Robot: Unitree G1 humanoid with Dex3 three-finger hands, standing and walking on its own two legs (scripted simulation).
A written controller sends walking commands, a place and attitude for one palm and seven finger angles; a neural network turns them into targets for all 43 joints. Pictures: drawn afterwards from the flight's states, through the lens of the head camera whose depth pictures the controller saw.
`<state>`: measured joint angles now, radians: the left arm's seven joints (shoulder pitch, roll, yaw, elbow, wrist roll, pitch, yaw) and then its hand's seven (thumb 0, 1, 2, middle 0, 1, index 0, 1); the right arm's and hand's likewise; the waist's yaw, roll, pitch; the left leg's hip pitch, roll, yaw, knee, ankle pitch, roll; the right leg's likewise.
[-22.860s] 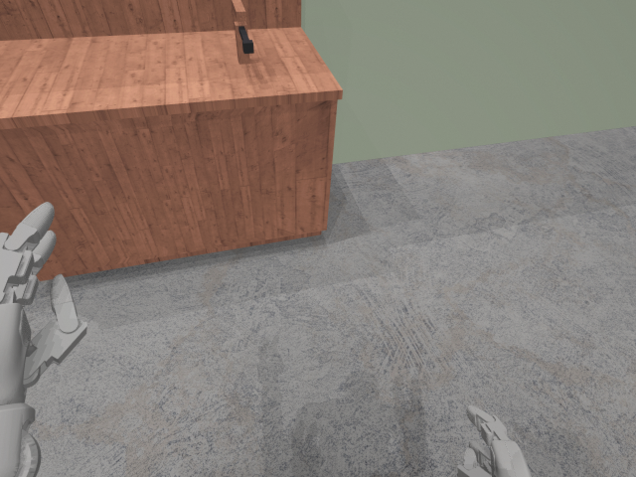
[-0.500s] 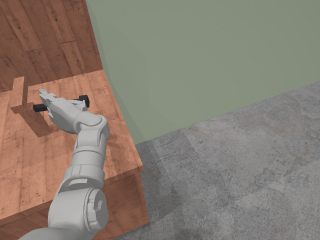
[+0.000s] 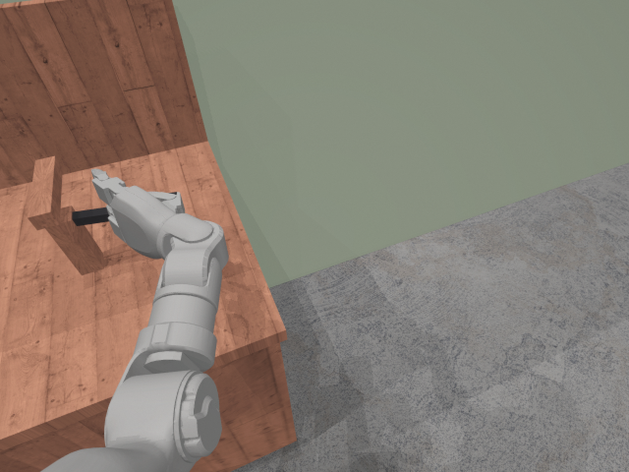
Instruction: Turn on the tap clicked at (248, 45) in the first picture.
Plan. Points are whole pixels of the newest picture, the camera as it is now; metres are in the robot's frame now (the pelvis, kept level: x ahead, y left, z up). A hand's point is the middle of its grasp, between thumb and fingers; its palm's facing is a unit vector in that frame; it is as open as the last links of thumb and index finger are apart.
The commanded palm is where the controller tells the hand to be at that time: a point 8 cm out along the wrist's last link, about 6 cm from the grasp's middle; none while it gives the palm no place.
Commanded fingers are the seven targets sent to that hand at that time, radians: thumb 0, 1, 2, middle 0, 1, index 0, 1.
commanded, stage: lift the hand up off the lever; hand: left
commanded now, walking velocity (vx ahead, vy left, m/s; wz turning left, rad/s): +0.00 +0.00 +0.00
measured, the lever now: (171, 205) +0.49 +0.24 +0.07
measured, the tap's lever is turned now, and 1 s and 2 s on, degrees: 79 79 79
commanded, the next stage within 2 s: draw the hand back beside the body in 0.32 s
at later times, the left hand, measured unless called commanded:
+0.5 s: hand (187, 199) +0.42 +0.18 +0.15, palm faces +0.74 -0.65 -0.14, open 7.8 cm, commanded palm +0.35 +0.20 +0.16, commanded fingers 0.00 0.90 0.90 -0.16 -0.17 -0.16 -0.17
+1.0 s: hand (124, 267) +0.29 +0.20 +0.17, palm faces +0.28 -0.93 -0.23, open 7.6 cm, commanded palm +0.25 +0.25 +0.17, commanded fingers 0.00 0.90 0.90 -0.18 -0.24 -0.18 -0.24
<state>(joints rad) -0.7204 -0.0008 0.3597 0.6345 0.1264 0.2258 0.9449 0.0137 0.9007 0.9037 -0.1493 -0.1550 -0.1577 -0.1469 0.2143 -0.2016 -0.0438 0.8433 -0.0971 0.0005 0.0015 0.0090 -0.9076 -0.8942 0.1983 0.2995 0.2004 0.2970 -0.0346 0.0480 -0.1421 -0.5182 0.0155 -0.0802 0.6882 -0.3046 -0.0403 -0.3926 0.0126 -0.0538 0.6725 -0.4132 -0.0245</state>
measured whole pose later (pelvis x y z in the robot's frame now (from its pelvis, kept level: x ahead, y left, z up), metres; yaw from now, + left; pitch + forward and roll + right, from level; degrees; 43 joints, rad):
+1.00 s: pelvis -0.02 +0.01 +0.02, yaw -3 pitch -4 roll +0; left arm -0.05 0.27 0.12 0.02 -0.04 -0.07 0.15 0.01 0.90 0.90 -0.17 -0.22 -0.18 -0.21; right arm 0.15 -0.25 0.00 0.69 -0.01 -0.03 -0.09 0.01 -0.91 -0.89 0.20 0.30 0.20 0.30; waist 0.05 0.05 0.02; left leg -0.17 0.02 -0.02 0.40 -0.17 -0.02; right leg -0.07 0.01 0.00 0.40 -0.26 0.00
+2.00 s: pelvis -0.01 +0.01 +0.03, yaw -2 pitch -6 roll +0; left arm 0.38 0.30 0.26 -0.37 -0.05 -0.09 0.13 0.01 0.89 0.90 -0.20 -0.31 -0.21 -0.30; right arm 0.15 -0.21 0.01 0.69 -0.04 -0.11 -0.08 0.01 -0.90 -0.89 0.20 0.30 0.20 0.30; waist 0.07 0.05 0.04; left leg -0.10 0.03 -0.03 0.38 -0.18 -0.02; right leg 0.02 0.01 -0.01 0.33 -0.25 -0.01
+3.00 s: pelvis -0.15 +0.05 +0.02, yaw +3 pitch +1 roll -1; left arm 0.51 0.36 0.31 -0.51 -0.05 -0.14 0.15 0.01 0.89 0.90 -0.21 -0.31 -0.22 -0.30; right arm 0.16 -0.21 -0.01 0.64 0.00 -0.02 -0.09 0.01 -0.90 -0.89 0.20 0.30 0.20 0.30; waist 0.06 0.03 -0.04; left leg -0.37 -0.02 0.03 0.58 -0.17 0.02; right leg -0.25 0.07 0.05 0.51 -0.27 -0.01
